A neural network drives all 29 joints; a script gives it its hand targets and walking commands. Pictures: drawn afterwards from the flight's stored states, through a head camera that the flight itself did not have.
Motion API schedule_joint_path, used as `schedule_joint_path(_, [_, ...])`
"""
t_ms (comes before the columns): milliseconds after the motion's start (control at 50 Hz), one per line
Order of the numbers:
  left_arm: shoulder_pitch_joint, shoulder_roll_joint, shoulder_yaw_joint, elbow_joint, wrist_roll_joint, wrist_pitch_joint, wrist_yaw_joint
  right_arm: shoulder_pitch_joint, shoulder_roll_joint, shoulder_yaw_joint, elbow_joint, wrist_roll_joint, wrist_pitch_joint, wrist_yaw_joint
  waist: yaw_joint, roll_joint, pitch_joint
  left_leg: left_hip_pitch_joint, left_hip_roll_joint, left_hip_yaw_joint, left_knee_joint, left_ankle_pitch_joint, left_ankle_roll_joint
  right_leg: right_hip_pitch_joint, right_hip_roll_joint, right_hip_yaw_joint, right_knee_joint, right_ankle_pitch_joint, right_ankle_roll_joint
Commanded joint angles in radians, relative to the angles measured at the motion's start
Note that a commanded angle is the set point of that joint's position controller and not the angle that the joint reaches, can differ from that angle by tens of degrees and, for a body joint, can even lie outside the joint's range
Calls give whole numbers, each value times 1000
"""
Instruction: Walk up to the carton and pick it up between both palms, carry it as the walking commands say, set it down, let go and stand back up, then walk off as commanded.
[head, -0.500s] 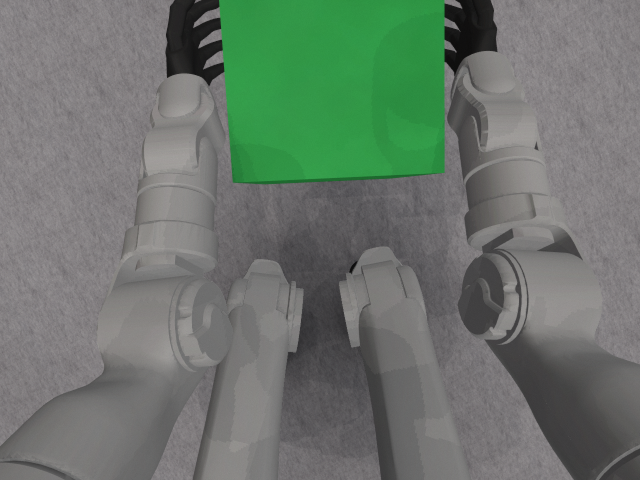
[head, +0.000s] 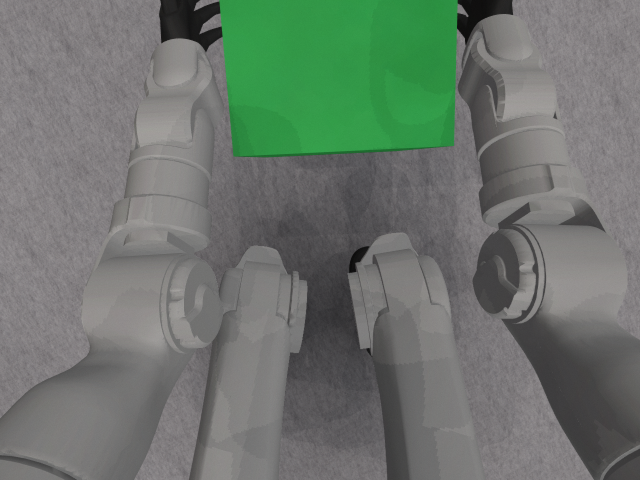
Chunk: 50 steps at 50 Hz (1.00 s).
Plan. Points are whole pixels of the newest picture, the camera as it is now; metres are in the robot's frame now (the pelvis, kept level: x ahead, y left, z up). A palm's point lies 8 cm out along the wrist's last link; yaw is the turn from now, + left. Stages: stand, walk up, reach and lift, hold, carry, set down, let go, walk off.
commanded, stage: set down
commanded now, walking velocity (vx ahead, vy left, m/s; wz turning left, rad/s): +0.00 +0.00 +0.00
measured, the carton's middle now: (332, 61) +0.52 -0.06 -0.22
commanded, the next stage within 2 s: none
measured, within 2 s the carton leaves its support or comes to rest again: rests again in 1.06 s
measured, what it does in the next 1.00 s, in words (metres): stands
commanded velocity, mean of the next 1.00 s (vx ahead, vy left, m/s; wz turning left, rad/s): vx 0.00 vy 0.00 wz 0.00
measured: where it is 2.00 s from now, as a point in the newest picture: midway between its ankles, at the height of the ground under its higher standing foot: (317, 333)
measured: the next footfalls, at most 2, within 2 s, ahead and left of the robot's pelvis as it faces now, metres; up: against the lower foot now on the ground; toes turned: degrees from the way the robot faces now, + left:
none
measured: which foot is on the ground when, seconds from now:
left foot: down 0.00-1.00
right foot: down 0.00-1.00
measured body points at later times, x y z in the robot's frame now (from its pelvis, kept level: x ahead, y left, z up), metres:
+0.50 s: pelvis +0.00 +0.01 -0.01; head +0.35 -0.03 +0.26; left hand +0.54 +0.09 -0.17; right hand +0.53 -0.21 -0.17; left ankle +0.10 +0.11 -0.36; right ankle +0.11 -0.11 -0.36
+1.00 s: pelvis +0.00 +0.00 -0.03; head +0.35 -0.03 +0.25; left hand +0.54 +0.09 -0.19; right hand +0.53 -0.20 -0.19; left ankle +0.10 +0.11 -0.36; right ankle +0.11 -0.11 -0.36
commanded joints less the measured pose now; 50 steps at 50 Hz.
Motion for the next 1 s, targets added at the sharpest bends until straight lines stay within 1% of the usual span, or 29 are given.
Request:
schedule_joint_path(0, [-657,-894,-447,-46,-89,-27,-248,-502,941,361,-13,80,-9,266,-35,28,-1094,391,17,79,-152,295,46,673,11,-45,-135,366,-12])
schedule_joint_path(140, [-656,-896,-448,-31,-90,-29,-240,-513,913,337,-9,74,-13,286,-51,59,-1062,416,19,67,-142,315,44,603,4,-55,-110,348,-21])
schedule_joint_path(180, [-665,-903,-453,-33,-93,-30,-238,-522,911,339,-17,78,-15,292,-51,64,-1056,416,19,64,-142,320,44,590,2,-56,-103,345,-23])
schedule_joint_path(300, [-669,-894,-456,-29,-102,-34,-235,-530,896,338,-13,81,-17,304,-57,50,-1017,416,19,55,-131,330,48,552,-4,-58,-87,338,-25])
schedule_joint_path(440, [-651,-883,-433,0,-96,-34,-241,-534,883,333,-7,81,-18,312,-50,39,-967,381,20,56,-119,320,55,534,-8,-52,-79,328,-26])
schedule_joint_path(720, [-651,-859,-432,17,-113,-49,-263,-544,854,346,-5,95,-38,301,-53,37,-915,306,23,62,-86,310,59,564,-13,-36,-57,357,-29])
schedule_joint_path(980, [-651,-818,-417,40,-118,-58,-269,-563,819,345,5,113,-50,303,-51,33,-859,283,28,59,-66,289,64,555,-20,-31,-39,340,-30])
